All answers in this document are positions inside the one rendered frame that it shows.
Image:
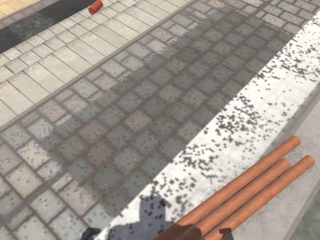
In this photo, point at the stairs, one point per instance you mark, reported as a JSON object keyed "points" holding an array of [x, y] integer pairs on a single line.
{"points": [[51, 39]]}

